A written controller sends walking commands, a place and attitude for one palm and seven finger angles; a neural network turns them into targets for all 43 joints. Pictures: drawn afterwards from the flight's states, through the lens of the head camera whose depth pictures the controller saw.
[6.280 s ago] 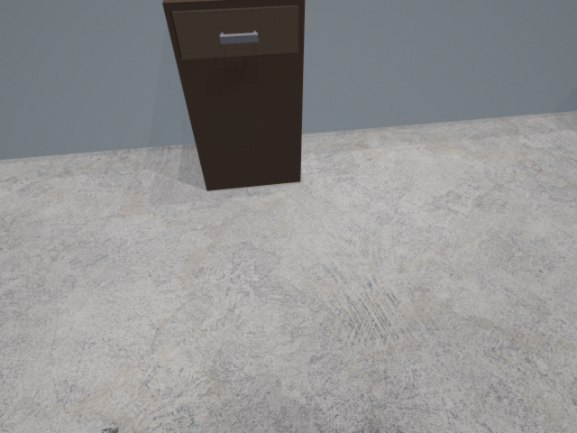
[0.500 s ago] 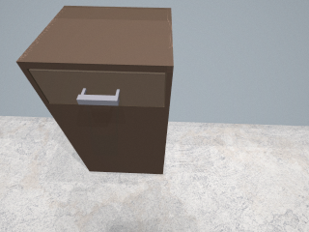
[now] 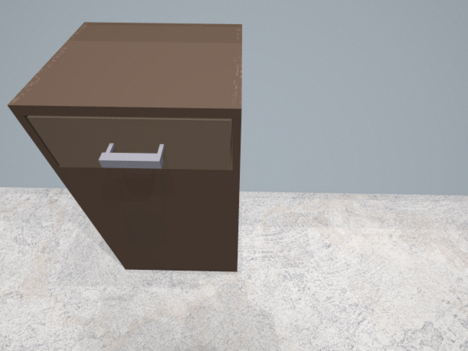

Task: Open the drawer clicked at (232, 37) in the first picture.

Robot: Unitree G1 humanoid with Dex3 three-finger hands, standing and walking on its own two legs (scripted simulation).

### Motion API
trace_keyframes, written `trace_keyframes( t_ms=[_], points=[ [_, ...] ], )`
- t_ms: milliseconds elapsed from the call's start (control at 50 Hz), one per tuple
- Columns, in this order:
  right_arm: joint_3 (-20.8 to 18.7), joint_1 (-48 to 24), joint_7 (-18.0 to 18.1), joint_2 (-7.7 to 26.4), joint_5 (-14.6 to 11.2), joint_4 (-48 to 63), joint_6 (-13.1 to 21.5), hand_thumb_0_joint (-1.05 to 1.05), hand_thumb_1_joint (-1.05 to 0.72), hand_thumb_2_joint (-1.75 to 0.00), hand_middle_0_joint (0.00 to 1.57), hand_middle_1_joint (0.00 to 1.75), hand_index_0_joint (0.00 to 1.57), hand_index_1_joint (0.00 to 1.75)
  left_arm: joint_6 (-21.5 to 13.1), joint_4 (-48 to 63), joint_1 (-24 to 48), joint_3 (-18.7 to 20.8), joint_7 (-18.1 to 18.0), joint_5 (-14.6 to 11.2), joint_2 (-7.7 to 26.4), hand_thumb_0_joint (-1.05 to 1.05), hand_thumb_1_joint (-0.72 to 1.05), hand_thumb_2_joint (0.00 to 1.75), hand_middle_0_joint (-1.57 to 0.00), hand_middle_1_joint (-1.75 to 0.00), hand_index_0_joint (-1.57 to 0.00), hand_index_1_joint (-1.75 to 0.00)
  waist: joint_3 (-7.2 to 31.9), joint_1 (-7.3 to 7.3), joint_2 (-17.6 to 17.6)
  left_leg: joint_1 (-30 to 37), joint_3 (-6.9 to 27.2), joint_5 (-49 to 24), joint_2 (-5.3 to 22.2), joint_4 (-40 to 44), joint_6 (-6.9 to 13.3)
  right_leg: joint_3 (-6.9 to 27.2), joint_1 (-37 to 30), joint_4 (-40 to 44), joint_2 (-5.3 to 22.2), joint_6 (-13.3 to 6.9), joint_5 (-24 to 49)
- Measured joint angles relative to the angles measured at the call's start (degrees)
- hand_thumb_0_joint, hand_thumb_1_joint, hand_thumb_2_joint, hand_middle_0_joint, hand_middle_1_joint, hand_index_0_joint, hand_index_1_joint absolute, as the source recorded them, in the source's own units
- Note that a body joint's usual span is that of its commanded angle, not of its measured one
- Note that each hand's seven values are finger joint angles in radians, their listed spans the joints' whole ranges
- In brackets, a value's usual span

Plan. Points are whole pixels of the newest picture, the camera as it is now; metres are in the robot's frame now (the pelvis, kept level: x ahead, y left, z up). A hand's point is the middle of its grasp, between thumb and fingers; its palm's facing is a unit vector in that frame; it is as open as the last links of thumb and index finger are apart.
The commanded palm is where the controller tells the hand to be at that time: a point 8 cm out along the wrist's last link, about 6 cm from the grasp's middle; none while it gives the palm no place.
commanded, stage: come to a stop and stand still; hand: left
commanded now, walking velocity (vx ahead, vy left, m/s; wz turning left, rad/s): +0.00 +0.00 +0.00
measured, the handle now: (134, 154) +0.53 +0.26 +0.00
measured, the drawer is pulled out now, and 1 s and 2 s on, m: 0.00 0.00 0.00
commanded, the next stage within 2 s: look again from close up in 0.68 s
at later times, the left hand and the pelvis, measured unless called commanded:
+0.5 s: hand out of the picture +0.02 +0.17 -0.18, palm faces +0.04 -0.98 -0.18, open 7.4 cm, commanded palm none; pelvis +0.04 +0.01 +0.00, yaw +0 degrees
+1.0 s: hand out of the picture +0.05 +0.20 -0.19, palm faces +0.00 -0.97 -0.22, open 7.4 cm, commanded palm none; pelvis +0.04 +0.02 -0.01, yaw -1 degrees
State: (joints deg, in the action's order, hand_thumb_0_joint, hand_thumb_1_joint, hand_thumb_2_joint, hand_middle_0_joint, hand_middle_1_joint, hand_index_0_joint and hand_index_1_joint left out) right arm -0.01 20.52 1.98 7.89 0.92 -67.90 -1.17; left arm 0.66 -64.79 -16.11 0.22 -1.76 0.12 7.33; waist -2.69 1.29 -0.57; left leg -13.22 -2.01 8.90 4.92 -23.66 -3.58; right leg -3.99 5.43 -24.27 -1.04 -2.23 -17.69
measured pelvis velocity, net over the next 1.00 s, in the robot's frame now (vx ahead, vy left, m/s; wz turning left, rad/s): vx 0.04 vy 0.02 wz -0.02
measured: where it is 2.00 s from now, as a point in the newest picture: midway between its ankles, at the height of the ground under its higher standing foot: outside the picture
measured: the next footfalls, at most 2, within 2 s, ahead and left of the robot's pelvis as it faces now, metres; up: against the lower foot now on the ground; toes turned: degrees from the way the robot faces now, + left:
none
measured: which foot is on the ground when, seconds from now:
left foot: down 0.00-1.00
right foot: down 0.00-1.00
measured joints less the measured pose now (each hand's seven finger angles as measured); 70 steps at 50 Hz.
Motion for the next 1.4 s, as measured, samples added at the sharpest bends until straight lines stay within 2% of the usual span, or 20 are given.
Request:
trace_keyframes(
  t_ms=[220, 440, 780, 840, 900, 940, 980, 1060, 1200, 1380, 1400],
  points=[
    [0.1, -3.5, 0.3, -2.1, -0.1, 1.3, 1.0, 0.00, -0.91, -0.90, 0.20, 0.30, 0.20, 0.30, -0.5, -0.3, -1.6, 0.0, -0.5, 0.2, -1.2, 0.01, 0.91, 0.90, -0.20, -0.30, -0.20, -0.30, 0.5, -0.80, 0.5, 0.8, -0.4, 2.1, -0.6, -0.7, 0.2, 0.3, -1.3, 0.4, 0.6, 0.4, -1.4],
    [-0.3, -5.9, 0.8, 0.4, -0.2, 2.1, 1.2, 0.02, -0.92, -0.90, 0.20, 0.30, 0.20, 0.30, -0.8, 0.0, -2.1, 0.0, -0.8, 0.5, -0.6, 0.01, 0.91, 0.90, -0.20, -0.30, -0.20, -0.30, 0.9, -1.43, 1.2, 2.4, -0.8, 3.9, -1.2, -0.9, 0.4, 0.6, -3.0, 0.7, 1.3, 0.9, -2.8],
    [0.1, -6.8, 0.8, 1.2, -0.2, 2.5, 1.0, 0.01, -0.92, -0.90, 0.20, 0.30, 0.20, 0.30, -0.7, 0.6, -1.1, 0.2, -0.8, 0.5, 1.0, 0.01, 0.91, 0.90, -0.20, -0.30, -0.20, -0.30, 0.8, -1.46, 1.0, 3.7, -0.8, 4.7, -1.5, -0.6, 0.3, 0.4, -4.8, 1.8, 1.6, 0.9, -3.4],
    [-0.2, -7.0, -0.2, 2.2, -0.2, 5.0, 0.6, 0.01, -0.92, -0.90, 0.20, 0.30, 0.20, 0.30, -2.6, 2.0, -1.8, -0.1, -1.7, 1.3, 0.3, 0.01, 0.91, 0.90, -0.20, -0.30, -0.20, -0.30, 0.7, -1.51, -0.4, -1.6, -0.5, 7.1, -0.8, -8.6, 2.4, 0.7, -2.7, 0.9, 0.7, 1.2, -3.0],
    [-0.3, -7.0, -0.7, 2.6, 0.0, 8.2, 1.3, 0.01, -0.92, -0.90, 0.20, 0.30, 0.20, 0.30, -3.2, 3.7, -2.9, -0.6, -1.5, 1.2, 0.6, 0.01, 0.90, 0.90, -0.20, -0.30, -0.20, -0.30, 0.0, -0.67, -0.4, -2.4, -0.8, 6.9, -1.6, -9.5, 4.0, 1.5, -0.4, -3.8, 0.5, 1.2, -4.5],
    [-0.1, -6.3, -0.5, 2.4, 0.1, 9.3, 2.0, 0.01, -0.91, -0.90, 0.20, 0.30, 0.20, 0.30, -2.4, 4.4, -2.8, -0.7, -1.5, 0.8, 1.3, 0.01, 0.90, 0.90, -0.20, -0.30, -0.20, -0.30, 0.3, -0.17, 0.4, -2.2, -0.9, 8.6, -2.2, -10.0, 3.2, 1.6, 1.1, -7.9, 1.2, 1.4, -5.8],
    [0.1, -5.5, -0.2, 2.4, 0.2, 9.8, 1.9, 0.01, -0.91, -0.90, 0.20, 0.30, 0.20, 0.30, -1.5, 5.2, -2.2, -0.7, -1.4, 0.6, 1.8, 0.01, 0.90, 0.90, -0.20, -0.30, -0.20, -0.30, 0.9, -0.39, 0.6, -2.5, -0.9, 9.5, -2.6, -11.3, 3.1, 1.6, 1.4, -9.3, 1.7, 1.3, -6.7],
    [0.4, -5.7, -0.2, 2.3, 0.2, 9.2, 0.8, 0.01, -0.91, -0.90, 0.20, 0.30, 0.20, 0.30, -1.1, 6.2, -0.8, -0.7, -1.1, 0.7, 2.4, 0.01, 0.90, 0.90, -0.20, -0.30, -0.20, -0.30, 1.2, -1.04, 0.1, -3.2, -1.1, 9.6, -2.8, -12.6, 3.3, 2.0, 0.9, -8.2, 1.9, 2.5, -7.4],
    [0.9, -5.1, -0.6, 2.4, 0.2, 8.5, 0.9, 0.01, -0.93, -0.90, 0.20, 0.30, 0.20, 0.30, -0.3, 6.3, -0.3, -0.8, -0.7, 0.7, 3.4, 0.01, 0.91, 0.90, -0.20, -0.30, -0.20, -0.30, 1.9, -0.94, 0.3, -2.4, -1.6, 7.1, -3.6, -9.3, 4.0, 2.3, 1.1, -6.9, 2.7, 2.7, -5.6],
    [1.4, -3.8, -1.1, 2.2, 0.0, 7.1, 0.9, 0.01, -0.91, -0.90, 0.20, 0.30, 0.20, 0.30, -0.7, 4.6, -2.0, -1.1, -0.6, 1.0, 3.0, 0.01, 0.91, 0.90, -0.20, -0.30, -0.20, -0.30, 1.4, -1.17, 0.0, -2.7, -1.5, 4.9, -3.4, -6.7, 3.8, 2.2, 1.5, -4.5, 2.3, 2.6, -3.7],
    [1.4, -2.9, -0.7, 2.3, -0.7, 9.1, 1.5, 0.01, -0.91, -0.90, 0.20, 0.30, 0.20, 0.30, 2.7, 13.0, -4.8, -1.7, -0.8, 3.2, 3.1, 0.01, 0.90, 0.90, -0.20, -0.30, -0.20, -0.30, 1.2, -1.60, -0.1, -3.5, -1.6, 5.1, -3.2, -7.2, 3.7, 2.4, 2.3, -4.8, 2.1, 2.6, -3.5]
  ],
)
